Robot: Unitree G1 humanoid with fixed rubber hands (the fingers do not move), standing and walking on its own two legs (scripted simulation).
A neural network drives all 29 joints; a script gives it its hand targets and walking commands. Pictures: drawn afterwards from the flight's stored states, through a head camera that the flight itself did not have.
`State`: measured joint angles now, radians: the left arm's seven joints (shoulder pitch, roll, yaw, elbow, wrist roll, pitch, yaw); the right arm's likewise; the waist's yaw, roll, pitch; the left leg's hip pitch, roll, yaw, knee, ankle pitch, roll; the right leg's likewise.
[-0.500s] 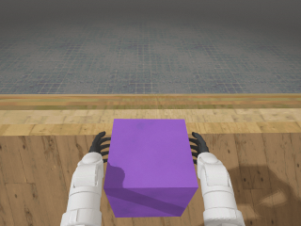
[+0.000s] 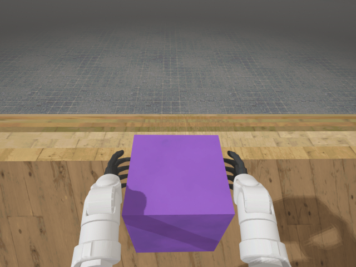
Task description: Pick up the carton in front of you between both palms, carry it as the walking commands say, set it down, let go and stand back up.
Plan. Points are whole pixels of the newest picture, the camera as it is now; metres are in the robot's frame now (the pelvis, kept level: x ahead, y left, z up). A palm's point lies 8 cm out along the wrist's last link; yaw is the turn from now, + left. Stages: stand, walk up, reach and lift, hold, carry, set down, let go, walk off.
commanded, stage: hold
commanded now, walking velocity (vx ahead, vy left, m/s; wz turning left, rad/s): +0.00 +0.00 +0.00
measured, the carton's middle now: (175, 195) +0.29 +0.00 -0.02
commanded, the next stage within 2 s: carry in 1.02 s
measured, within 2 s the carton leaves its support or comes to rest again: neither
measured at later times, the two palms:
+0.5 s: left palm (112, 179) +0.29 +0.15 +0.05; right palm (239, 179) +0.29 -0.15 +0.05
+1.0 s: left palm (112, 180) +0.29 +0.15 +0.05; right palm (239, 180) +0.29 -0.15 +0.05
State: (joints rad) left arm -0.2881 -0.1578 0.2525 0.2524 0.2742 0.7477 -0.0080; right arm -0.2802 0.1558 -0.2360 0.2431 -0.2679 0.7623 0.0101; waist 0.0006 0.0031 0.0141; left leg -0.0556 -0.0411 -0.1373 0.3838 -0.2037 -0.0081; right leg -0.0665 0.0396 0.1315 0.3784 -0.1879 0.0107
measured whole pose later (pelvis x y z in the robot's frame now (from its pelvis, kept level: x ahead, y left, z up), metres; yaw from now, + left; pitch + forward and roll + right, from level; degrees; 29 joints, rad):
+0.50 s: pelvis +0.01 +0.00 +0.00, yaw +0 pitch -7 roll +0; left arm -0.26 -0.15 0.23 0.23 0.27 0.75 -0.01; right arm -0.26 0.15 -0.21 0.22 -0.26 0.77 0.01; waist 0.00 0.00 0.01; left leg -0.04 -0.04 -0.13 0.36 -0.20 -0.01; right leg -0.05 0.04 0.13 0.36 -0.19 0.01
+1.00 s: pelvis +0.00 +0.00 +0.00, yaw +0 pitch -7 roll +0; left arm -0.27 -0.15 0.24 0.24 0.27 0.75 -0.01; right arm -0.26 0.15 -0.22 0.23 -0.26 0.76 0.01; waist 0.00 0.00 0.01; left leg -0.05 -0.04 -0.13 0.37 -0.20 -0.01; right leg -0.06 0.04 0.12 0.36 -0.19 0.01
